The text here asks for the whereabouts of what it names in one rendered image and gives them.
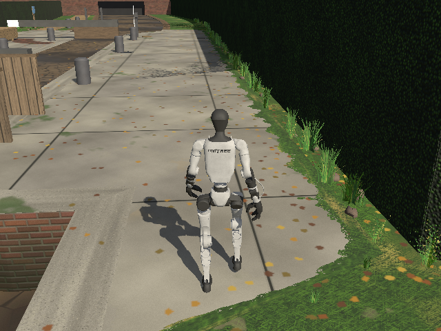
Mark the left robot forearm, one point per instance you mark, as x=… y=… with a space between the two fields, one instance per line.
x=190 y=179

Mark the right robot upper arm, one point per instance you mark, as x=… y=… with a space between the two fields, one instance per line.
x=244 y=157

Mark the robot right shin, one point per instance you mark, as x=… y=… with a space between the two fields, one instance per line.
x=237 y=240

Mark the robot left hand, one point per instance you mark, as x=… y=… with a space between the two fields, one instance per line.
x=190 y=193

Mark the right robot forearm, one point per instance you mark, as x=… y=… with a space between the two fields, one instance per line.
x=252 y=187

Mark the robot left thigh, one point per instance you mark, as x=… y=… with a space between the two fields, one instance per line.
x=204 y=211

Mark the robot right hand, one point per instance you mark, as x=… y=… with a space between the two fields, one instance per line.
x=258 y=210

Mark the left robot upper arm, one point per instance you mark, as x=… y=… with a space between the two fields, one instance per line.
x=195 y=156

